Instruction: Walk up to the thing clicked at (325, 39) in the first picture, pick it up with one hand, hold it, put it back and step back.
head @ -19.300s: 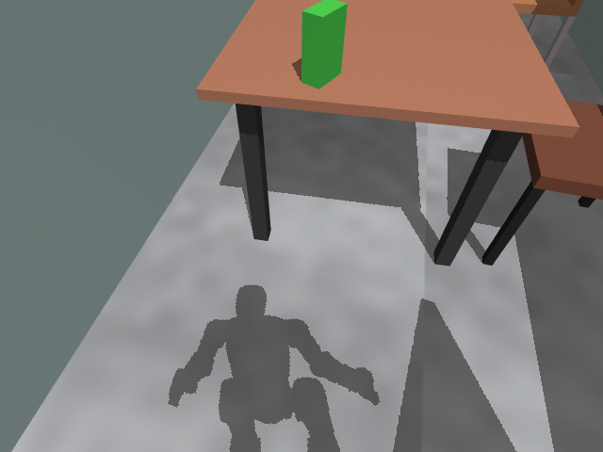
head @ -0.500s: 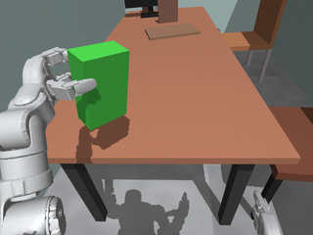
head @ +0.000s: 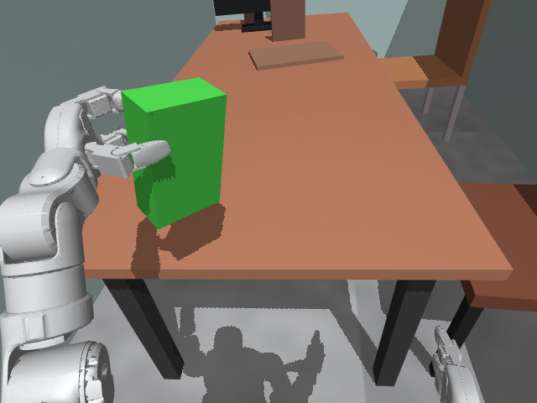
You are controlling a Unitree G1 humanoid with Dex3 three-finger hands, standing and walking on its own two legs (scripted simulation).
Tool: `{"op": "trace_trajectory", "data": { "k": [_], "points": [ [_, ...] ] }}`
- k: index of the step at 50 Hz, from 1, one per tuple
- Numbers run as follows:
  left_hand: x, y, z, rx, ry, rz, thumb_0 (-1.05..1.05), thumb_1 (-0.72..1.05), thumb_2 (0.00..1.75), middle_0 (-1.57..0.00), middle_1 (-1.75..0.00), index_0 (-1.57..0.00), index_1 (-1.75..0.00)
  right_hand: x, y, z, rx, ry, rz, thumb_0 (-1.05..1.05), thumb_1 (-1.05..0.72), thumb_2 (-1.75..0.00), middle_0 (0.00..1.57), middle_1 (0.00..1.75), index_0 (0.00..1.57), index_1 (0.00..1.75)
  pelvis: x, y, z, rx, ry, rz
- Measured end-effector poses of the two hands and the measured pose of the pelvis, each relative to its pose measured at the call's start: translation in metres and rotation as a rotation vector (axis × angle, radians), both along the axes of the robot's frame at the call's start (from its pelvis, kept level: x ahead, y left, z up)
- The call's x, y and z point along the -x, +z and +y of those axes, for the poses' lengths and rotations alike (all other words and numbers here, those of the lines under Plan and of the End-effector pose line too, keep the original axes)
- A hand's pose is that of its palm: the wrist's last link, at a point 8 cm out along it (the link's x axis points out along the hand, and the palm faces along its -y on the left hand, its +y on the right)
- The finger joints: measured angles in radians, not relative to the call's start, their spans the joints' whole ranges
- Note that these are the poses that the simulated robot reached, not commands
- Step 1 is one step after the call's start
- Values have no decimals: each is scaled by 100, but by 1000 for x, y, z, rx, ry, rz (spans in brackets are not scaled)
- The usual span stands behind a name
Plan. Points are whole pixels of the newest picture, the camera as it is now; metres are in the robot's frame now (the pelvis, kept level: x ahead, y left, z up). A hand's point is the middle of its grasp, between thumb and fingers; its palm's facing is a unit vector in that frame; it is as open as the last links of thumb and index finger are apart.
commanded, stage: hold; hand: left
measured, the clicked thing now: (178, 155) +0.37 +0.13 +0.25
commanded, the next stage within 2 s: crouch in 1.38 s
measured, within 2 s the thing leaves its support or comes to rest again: neither
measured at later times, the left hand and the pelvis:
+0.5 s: hand (132, 137) +0.35 +0.18 +0.29, palm faces +0.25 -0.97 +0.00, open 9.9 cm; pelvis +0.00 +0.00 +0.00, yaw +0 degrees
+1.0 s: hand (134, 136) +0.35 +0.17 +0.29, palm faces +0.24 -0.97 +0.00, open 9.9 cm; pelvis +0.00 +0.00 +0.00, yaw +0 degrees
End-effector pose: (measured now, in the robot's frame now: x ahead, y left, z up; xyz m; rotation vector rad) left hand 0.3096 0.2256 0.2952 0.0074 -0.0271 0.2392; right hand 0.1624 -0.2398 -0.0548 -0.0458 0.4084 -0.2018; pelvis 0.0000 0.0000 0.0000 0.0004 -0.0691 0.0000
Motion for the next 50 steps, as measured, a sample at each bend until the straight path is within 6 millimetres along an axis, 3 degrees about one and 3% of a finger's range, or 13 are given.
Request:
{"op": "trace_trajectory", "data": {
  "k": [8, 20, 33, 44, 50],
  "points": [
    [0, -5, -8, 12, -1, 0, 0, -57, 94, -82, -116, -92, -124, -4, 0, -4, -5, -25, -8, -1, 50, -6, 5, 5, 6, 5, -1, 0, -2, -2, -1, -2],
    [-3, 2, 0, 7, 25, -19, -1, -59, 96, -82, -118, -91, -126, -3, 3, -11, 18, -33, -5, -1, 50, -6, 5, 5, 5, 5, -3, 0, -3, -2, 0, -2],
    [-3, -17, -9, 13, 0, 16, -1, -60, 96, -83, -119, -93, -127, -4, 1, -5, 2, -29, -1, -1, 50, -6, 5, 5, 5, 5, -3, 0, -1, -1, -3, -3],
    [-4, 1, -2, 8, 27, -41, -1, -60, 96, -83, -120, -92, -127, -3, -1, -10, 12, -43, 6, -1, 50, -6, 5, 5, 5, 5, -4, 0, -2, -1, -4, -2],
    [-5, -6, -5, 7, 6, -6, -1, -61, 96, -83, -120, -92, -128, -5, -1, -7, 7, -22, 6, -1, 49, -6, 5, 5, 5, 5, -5, 0, -2, -1, -1, -1]
  ]
}}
